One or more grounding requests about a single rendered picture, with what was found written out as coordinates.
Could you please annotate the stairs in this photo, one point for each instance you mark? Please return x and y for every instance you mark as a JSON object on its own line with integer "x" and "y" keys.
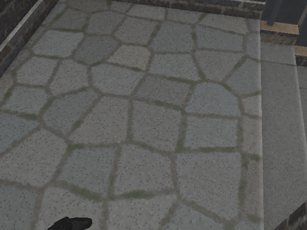
{"x": 284, "y": 132}

